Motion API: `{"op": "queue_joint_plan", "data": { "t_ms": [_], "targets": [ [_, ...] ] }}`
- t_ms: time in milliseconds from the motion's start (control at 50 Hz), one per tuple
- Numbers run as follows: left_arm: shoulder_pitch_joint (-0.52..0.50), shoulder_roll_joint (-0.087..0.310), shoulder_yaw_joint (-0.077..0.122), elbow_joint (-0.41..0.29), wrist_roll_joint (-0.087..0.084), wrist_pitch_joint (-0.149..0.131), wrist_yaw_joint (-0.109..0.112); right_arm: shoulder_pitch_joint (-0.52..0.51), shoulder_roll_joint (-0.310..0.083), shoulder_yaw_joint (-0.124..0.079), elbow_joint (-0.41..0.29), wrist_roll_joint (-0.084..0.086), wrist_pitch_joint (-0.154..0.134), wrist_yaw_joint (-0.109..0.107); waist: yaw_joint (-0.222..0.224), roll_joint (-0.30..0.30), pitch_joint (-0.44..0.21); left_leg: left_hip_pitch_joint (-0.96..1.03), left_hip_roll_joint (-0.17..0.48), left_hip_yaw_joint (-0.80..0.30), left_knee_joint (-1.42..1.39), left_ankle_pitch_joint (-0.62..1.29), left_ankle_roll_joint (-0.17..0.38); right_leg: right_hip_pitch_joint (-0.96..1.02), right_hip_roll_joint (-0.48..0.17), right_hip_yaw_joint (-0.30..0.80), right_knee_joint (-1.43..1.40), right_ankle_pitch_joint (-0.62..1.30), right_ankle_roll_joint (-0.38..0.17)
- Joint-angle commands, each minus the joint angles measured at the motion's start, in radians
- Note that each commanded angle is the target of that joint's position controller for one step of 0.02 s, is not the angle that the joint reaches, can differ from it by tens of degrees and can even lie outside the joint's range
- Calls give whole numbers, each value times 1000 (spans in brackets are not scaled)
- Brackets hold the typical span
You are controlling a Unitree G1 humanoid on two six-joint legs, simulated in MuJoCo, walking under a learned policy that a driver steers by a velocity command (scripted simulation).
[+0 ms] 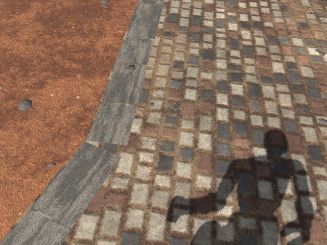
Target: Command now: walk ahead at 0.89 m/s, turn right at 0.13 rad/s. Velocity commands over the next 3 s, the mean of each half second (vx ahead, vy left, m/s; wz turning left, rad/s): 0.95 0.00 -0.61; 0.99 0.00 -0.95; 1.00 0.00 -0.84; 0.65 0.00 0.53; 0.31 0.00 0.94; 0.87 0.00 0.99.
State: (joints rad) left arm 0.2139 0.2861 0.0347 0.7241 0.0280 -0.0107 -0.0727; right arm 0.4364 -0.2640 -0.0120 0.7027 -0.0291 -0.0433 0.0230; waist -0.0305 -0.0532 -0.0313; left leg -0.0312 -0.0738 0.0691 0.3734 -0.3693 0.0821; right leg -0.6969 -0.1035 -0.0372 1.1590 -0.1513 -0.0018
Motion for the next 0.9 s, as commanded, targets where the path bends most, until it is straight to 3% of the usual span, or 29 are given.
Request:
{"op": "queue_joint_plan", "data": {
  "t_ms": [20,100,160,180,220,240,260,280,300,320,360,380,400,460,480,520,580,600,620,640,660,680,700,720,740,760,780,840,900],
  "targets": [
    [-130,93,22,-64,-34,-5,-5,21,-171,-49,-18,-4,-44,-2,-16,88,184,26,235,-82,-271,436,2,-187,63,70,-77,87,-31],
    [-158,46,-7,-59,-24,-13,-15,-25,-129,-26,23,5,-66,-17,23,83,159,28,197,107,-317,793,-57,-20,113,-91,-323,210,-92],
    [-118,63,-14,-57,-18,-9,-4,4,-180,-36,68,-4,-74,-47,58,154,84,148,250,135,-179,1479,-84,177,185,-184,-413,179,-154],
    [-9,100,-3,-26,-21,-4,3,-22,-211,-48,67,-19,-60,-62,118,187,13,206,266,130,-45,1631,-93,266,221,-187,-418,123,-169],
    [407,199,45,96,-24,-1,19,-146,-271,-71,38,-38,-24,-76,326,189,-137,111,268,112,501,1659,-90,620,241,-101,-460,-3,-227],
    [527,237,73,134,-26,0,35,-228,-239,-68,28,-22,-23,-62,399,67,-118,-122,124,129,982,1034,-79,802,183,30,-576,-31,-290],
    [423,254,76,144,-28,10,43,-254,-25,-8,-30,-43,-53,-37,223,-192,-14,-595,-64,15,1313,-89,-83,916,56,328,-490,70,-344],
    [289,276,80,88,-21,10,51,-162,-30,7,-110,-3,-73,-19,113,-225,-158,-819,-55,-198,1391,-99,-95,1016,-94,826,-775,-251,-515],
    [252,212,77,55,-16,6,59,-195,-113,9,-100,-20,-95,-14,122,-24,-87,-832,21,-235,1274,-5,-62,919,-131,910,-946,-486,-472],
    [223,154,64,67,-13,2,61,-237,-144,3,-93,-25,-99,-10,76,130,25,-777,69,-224,1151,58,-53,738,-100,835,-984,-501,-411],
    [197,147,54,69,-10,-29,67,-259,-128,16,-101,-56,-64,-16,5,190,127,-680,125,-207,1003,47,-89,491,-28,683,-989,-313,-372],
    [190,137,47,75,-17,-44,66,-261,-110,23,-97,-63,-39,-16,-15,203,156,-637,151,-186,939,43,-105,396,25,584,-998,-262,-352],
    [183,166,53,68,-17,-57,64,-277,-96,32,-119,-61,-22,-13,-23,148,161,-605,165,-156,842,53,-125,311,40,556,-1027,-242,-359],
    [203,157,58,66,-30,-71,61,-479,-82,46,-187,-31,-21,2,54,115,205,-514,174,-86,507,287,-158,228,128,418,-1052,-22,-302],
    [215,170,65,68,-37,-71,60,-521,-54,55,-207,-19,-22,6,83,66,187,-470,158,-72,396,380,-155,242,138,410,-1044,47,-276],
    [263,185,74,83,-45,-70,55,-556,-51,53,-215,-9,-24,6,134,36,133,-430,112,-47,291,490,-141,363,127,414,-1007,267,-241],
    [260,210,86,83,-39,-65,67,-550,-85,39,-219,-8,-35,-4,132,5,71,-361,67,-64,146,448,-119,543,104,426,-882,499,-196],
    [247,226,90,78,-36,-67,71,-490,-118,24,-203,-7,-39,-13,101,-6,17,-267,42,-74,122,392,-109,583,101,434,-785,638,-173],
    [220,262,97,71,-26,-69,70,-362,-172,-1,-170,1,-44,-26,30,-13,-76,-126,28,-86,129,293,-97,604,100,433,-624,725,-151],
    [149,282,101,55,-22,-76,65,-157,-217,-26,-120,3,-50,-41,-98,-10,-173,106,74,-111,136,239,-81,514,128,420,-399,662,-135],
    [113,182,76,26,-18,-91,64,83,-293,-62,-78,-20,-53,-66,-185,83,-305,354,262,-277,163,-92,-50,360,171,348,-81,348,-136],
    [197,30,33,-39,-72,-91,62,44,-348,-74,-83,-55,-52,-61,-72,440,-445,552,567,-853,-38,-365,43,57,278,227,208,-342,-102],
    [191,100,26,-30,-51,-70,71,-65,-311,-87,-88,-44,-38,-50,-42,381,-367,447,545,-949,-105,-517,72,-68,172,174,291,-250,-117],
    [99,148,37,-18,-25,-56,66,-140,-196,-64,-101,-34,-34,-46,-56,218,-219,309,480,-752,-91,-440,53,-89,119,147,260,-163,-115],
    [50,145,39,-23,-13,-46,53,-148,-144,-51,-75,-32,-32,-41,-48,111,-110,175,440,-588,-94,-225,37,-71,86,131,213,-127,-108],
    [-25,128,38,-45,5,-37,38,-106,-133,-47,-36,-33,-35,-41,-52,92,-54,109,394,-455,-101,-51,15,-61,56,131,177,-127,-106],
    [-9,98,30,-63,10,-22,22,-88,-127,-44,-5,-29,-42,-42,-21,136,-29,51,389,-396,-122,-16,18,-59,40,125,176,-130,-97],
    [-84,51,8,-123,7,12,1,-70,-83,-35,56,1,-70,-19,19,137,54,-22,379,-214,-178,188,-6,-124,-9,113,162,-97,-90],
    [-168,54,-6,-185,3,17,-12,-111,-101,-38,72,-1,-88,-16,57,146,108,-104,326,-3,-238,366,-36,-97,-5,68,36,64,-89]
  ]
}}
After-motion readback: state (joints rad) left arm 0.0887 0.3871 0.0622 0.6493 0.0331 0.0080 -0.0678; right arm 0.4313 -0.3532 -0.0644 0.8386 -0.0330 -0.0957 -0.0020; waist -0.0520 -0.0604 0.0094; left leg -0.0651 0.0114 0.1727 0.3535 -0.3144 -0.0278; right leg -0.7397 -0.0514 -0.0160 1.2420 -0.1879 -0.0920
